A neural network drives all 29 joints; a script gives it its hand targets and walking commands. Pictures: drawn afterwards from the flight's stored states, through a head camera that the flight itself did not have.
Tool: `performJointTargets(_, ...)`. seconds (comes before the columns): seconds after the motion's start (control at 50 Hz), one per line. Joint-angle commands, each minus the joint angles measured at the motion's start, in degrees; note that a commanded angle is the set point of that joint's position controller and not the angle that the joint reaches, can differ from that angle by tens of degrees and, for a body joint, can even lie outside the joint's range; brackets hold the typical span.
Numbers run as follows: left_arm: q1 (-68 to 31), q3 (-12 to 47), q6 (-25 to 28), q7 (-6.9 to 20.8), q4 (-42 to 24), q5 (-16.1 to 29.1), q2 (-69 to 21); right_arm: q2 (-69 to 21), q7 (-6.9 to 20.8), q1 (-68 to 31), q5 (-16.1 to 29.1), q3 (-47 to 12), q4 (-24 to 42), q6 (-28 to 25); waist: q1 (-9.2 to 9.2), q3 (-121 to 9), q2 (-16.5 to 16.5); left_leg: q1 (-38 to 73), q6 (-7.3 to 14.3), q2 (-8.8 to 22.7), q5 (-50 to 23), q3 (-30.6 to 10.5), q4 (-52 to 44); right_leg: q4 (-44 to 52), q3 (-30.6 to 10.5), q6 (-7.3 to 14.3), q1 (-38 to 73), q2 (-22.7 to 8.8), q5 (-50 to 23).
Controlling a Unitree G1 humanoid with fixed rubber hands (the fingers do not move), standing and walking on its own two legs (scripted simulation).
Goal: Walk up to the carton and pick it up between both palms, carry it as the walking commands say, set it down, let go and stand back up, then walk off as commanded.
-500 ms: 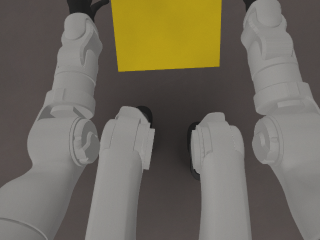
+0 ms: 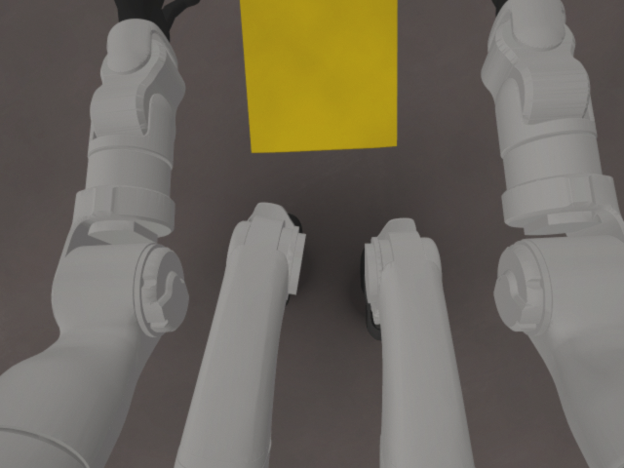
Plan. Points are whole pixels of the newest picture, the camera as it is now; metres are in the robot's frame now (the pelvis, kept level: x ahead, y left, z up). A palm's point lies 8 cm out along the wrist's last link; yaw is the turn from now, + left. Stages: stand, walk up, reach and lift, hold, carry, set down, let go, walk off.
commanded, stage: set down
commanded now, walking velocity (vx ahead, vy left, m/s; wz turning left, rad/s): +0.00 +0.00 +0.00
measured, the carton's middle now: (323, 67) +0.52 +0.04 -0.35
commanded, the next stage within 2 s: let go in 0.72 s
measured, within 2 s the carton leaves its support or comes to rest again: neither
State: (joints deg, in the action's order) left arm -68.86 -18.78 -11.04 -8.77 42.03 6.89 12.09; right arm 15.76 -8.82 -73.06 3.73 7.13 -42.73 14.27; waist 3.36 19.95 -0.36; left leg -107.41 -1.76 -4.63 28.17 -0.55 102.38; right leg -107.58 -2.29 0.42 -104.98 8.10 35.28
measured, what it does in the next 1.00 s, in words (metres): rises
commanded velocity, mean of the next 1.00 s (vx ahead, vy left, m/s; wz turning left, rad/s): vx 0.00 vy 0.00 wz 0.00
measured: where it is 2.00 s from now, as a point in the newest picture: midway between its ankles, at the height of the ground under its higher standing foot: (328, 293)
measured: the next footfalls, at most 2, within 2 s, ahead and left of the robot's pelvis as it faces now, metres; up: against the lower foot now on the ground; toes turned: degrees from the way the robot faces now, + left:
none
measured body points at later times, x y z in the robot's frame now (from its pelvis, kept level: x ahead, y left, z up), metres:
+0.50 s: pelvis +0.04 +0.00 +0.13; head +0.32 +0.00 +0.49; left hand +0.51 +0.23 +0.04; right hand +0.56 -0.15 +0.03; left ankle +0.13 +0.12 -0.46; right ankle +0.09 -0.10 -0.46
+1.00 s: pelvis +0.09 +0.00 +0.21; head +0.33 +0.00 +0.59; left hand +0.44 +0.25 +0.09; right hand +0.47 -0.17 +0.08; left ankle +0.13 +0.12 -0.46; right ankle +0.09 -0.10 -0.45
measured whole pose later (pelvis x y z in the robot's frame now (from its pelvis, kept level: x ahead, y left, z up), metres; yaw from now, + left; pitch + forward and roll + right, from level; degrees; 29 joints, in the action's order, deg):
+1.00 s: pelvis +0.09 +0.00 +0.21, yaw -1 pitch +40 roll +1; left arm -27.3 -18.2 -4.2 4.5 35.2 -4.2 8.8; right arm 4.5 -6.8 -29.4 -7.1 11.1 -33.4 7.1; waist 3.2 -8.4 -1.5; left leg -72.9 -0.9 -3.2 14.9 -3.5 47.8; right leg -51.0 -5.2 0.8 -70.5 6.0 19.9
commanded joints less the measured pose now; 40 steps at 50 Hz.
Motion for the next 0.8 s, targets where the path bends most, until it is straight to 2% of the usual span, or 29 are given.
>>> performJointTargets(0.0, -0.91, -0.54, 2.63, 2.51, -5.75, -1.88, 8.13, 0.28, 0.92, -9.59, -1.51, -3.56, 8.20, -2.09, 6.57, -99.11, -10.32, 35.10, 0.88, -0.84, -21.78, 5.25, -11.62, 18.71, 1.14, -3.74, 42.56, -1.96, -24.78)
performJointTargets(0.06, -0.40, 0.22, 3.22, 3.26, -9.27, -1.60, 7.38, 0.25, 1.70, -8.41, -1.41, -3.10, 9.46, -2.65, 6.40, -97.99, -7.87, 37.35, 0.63, -0.81, -24.83, 4.85, -14.82, 21.36, 0.78, -3.44, 43.21, -2.08, -27.54)
performJointTargets(0.08, 0.11, 0.78, 3.30, 3.57, -9.46, -1.10, 6.90, 0.09, 1.92, -7.49, -1.56, -3.08, 8.44, -2.75, 5.74, -96.80, -8.35, 37.41, 0.58, -0.90, -25.57, 4.68, -15.73, 22.09, 1.10, -3.49, 42.43, -1.94, -28.14)
performJointTargets(0.1, -0.38, 1.06, 3.50, 3.84, -10.93, -1.11, 6.59, 0.09, 2.18, -7.69, -1.22, -2.73, 8.80, -3.02, 5.67, -96.07, -6.90, 38.12, 0.49, -0.87, -25.78, 4.52, -16.62, 23.34, 0.72, -3.23, 42.02, -2.05, -27.85)
performJointTargets(0.12, -1.32, 2.36, 3.47, 4.13, -11.53, -0.44, 5.46, 0.48, 2.50, -7.63, -1.77, -2.40, 7.42, -3.16, 4.44, -94.79, -6.48, 38.49, 0.28, -0.81, -25.01, 4.34, -17.93, 24.04, 1.37, -3.10, 41.30, -2.05, -26.81)
performJointTargets(0.16, -1.18, 3.40, 3.33, 4.53, -12.89, -0.07, 4.42, 0.95, 3.08, -6.91, -1.91, -1.40, 7.19, -3.31, 3.40, -93.19, -5.69, 40.67, 0.06, -0.77, -25.45, 3.85, -19.98, 26.07, 1.61, -2.78, 40.69, -2.13, -26.32)
performJointTargets(0.18, -0.40, 3.42, 3.18, 4.96, -11.30, -0.09, 4.18, 0.55, 3.22, -6.40, -2.13, -1.40, 5.78, -3.28, 3.32, -91.04, -6.38, 39.92, 0.10, -0.54, -24.06, 3.75, -21.42, 27.54, 1.55, -2.87, 41.05, -2.27, -25.19)
performJointTargets(0.2, -0.51, 4.13, 3.06, 5.11, -10.82, 0.23, 3.25, 0.75, 3.49, -6.03, -2.35, -0.58, 4.60, -3.39, 2.44, -89.38, -5.63, 41.17, -0.02, -0.39, -23.56, 3.33, -22.93, 28.75, 1.72, -2.68, 40.18, -2.41, -24.16)
performJointTargets(0.24, 1.15, 4.14, 2.68, 5.73, -4.78, -1.38, 1.96, -0.23, 4.49, -4.85, -2.65, -0.21, -0.88, -3.39, 2.73, -80.59, -4.45, 39.65, -0.02, 0.10, -18.77, 3.30, -26.13, 32.06, 1.73, -2.64, 36.48, -2.93, -19.02)
performJointTargets(0.28, 3.32, 2.71, 2.69, 6.28, -0.60, -2.55, 1.57, 0.09, 5.32, -4.14, -3.29, 0.98, -3.83, -4.00, 2.55, -73.57, -5.10, 37.75, -0.06, 0.40, -14.93, 3.38, -29.11, 35.41, 1.71, -2.57, 34.07, -3.33, -15.35)
performJointTargets(0.32, 5.13, 1.34, 2.71, 6.52, 1.58, -3.92, 1.00, 0.04, 6.09, -2.78, -3.49, 1.65, -5.28, -4.52, 2.71, -72.33, -4.09, 40.06, 0.00, 0.62, -13.85, 3.14, -32.50, 38.79, 1.52, -2.20, 35.29, -3.53, -14.25)
performJointTargets(0.36, 7.47, -0.56, 3.16, 6.88, 3.20, -5.19, 1.40, -0.28, 6.47, -1.75, -4.21, 2.13, -5.99, -5.14, 3.44, -71.30, -4.99, 40.51, 0.15, 0.70, -14.00, 3.33, -35.54, 41.89, 1.27, -2.33, 37.56, -3.55, -15.03)
performJointTargets(0.4, 7.59, -1.01, 4.10, 7.16, 1.23, -5.16, 1.24, -1.96, 6.76, -0.54, -4.58, 1.98, -5.38, -5.69, 3.41, -72.27, -6.02, 41.62, 0.44, 0.69, -16.01, 3.23, -37.71, 44.63, 0.72, -2.40, 41.41, -3.62, -17.79)
performJointTargets(0.42, 7.58, -1.15, 4.73, 7.33, -1.03, -4.83, 1.01, -1.50, 6.59, -1.06, -5.06, 2.43, -2.63, -6.26, 2.98, -76.06, -6.17, 44.20, 0.41, 0.49, -18.83, 3.16, -38.50, 45.73, 0.50, -2.37, 44.91, -3.47, -20.97)
performJointTargets(0.44, 8.53, -0.41, 5.28, 7.64, -1.01, -4.27, 0.53, -2.84, 6.72, 0.16, -4.82, 1.86, -2.91, -6.67, 3.21, -76.25, -6.52, 45.15, 0.55, 0.58, -21.29, 3.03, -39.61, 47.09, 0.12, -2.40, 47.09, -3.55, -23.61)
performJointTargets(0.5, 8.90, 0.22, 6.76, 8.03, -5.80, -4.03, 0.28, -4.73, 6.65, 1.01, -4.84, 1.66, 1.54, -7.58, 3.60, -80.16, -6.25, 50.14, 0.63, 0.46, -27.86, 2.73, -42.82, 50.19, -0.37, -2.67, 53.51, -3.31, -30.44)
performJointTargets(0.54, 9.56, -0.06, 7.66, 8.36, -6.21, -5.66, 0.66, -5.34, 6.35, 1.84, -5.78, 2.48, 1.60, -8.03, 4.11, -78.74, -5.75, 50.38, 0.34, 0.62, -29.42, 2.98, -44.41, 52.01, -0.89, -2.90, 55.06, -3.58, -32.57)
performJointTargets(0.56, 9.98, -1.26, 7.99, 8.64, -4.37, -7.33, 1.21, -5.11, 6.09, 2.87, -7.20, 3.34, -0.89, -8.12, 4.23, -75.20, -6.16, 48.99, 0.02, 0.72, -29.29, 2.95, -44.55, 52.72, -1.37, -3.00, 53.70, -3.79, -32.76)
performJointTargets(0.66, 14.84, -5.30, 9.91, 9.68, 1.00, -11.97, 0.19, -7.71, 4.79, 9.82, -11.10, 8.38, -3.93, -9.83, 3.36, -70.99, -6.61, 49.59, -1.14, 0.83, -32.46, 2.73, -46.74, 55.08, -1.37, -3.63, 52.76, -4.10, -38.48)
performJointTargets(0.7, 17.94, -5.68, 9.92, 10.39, 2.19, -12.63, 0.16, -9.38, 4.05, 11.01, -11.51, 8.21, -1.58, -9.93, 3.63, -74.99, -8.75, 49.77, -1.00, 0.42, -34.18, 3.15, -47.12, 54.48, -1.62, -4.13, 57.05, -4.39, -45.51)
performJointTargets(0.74, 20.23, -5.08, 9.69, 10.99, 0.74, -12.74, 0.56, -10.21, 3.30, 13.86, -11.91, 7.68, 0.65, -9.66, 3.37, -79.87, -9.12, 51.19, -0.99, 0.00, -35.86, 3.40, -47.80, 54.28, -1.98, -4.39, 62.01, -4.78, -50.95)
performJointTargets(0.76, 23.78, -4.51, 9.60, 11.25, 0.64, -13.03, 0.45, -11.24, 3.02, 15.89, -11.89, 6.84, 3.50, -9.51, 4.03, -83.57, -9.58, 52.36, -0.70, -0.11, -37.95, 3.48, -48.26, 53.89, -2.31, -4.70, 66.46, -4.75, -55.62)
performJointTargets(0.78, 24.42, -3.61, 9.49, 11.56, -2.58, -12.64, 0.99, -11.23, 2.44, 17.82, -12.17, 6.91, 5.92, -9.31, 3.17, -87.32, -8.95, 54.04, -0.70, -0.21, -39.15, 3.41, -48.32, 53.77, -2.52, -4.66, 69.53, -4.74, -58.09)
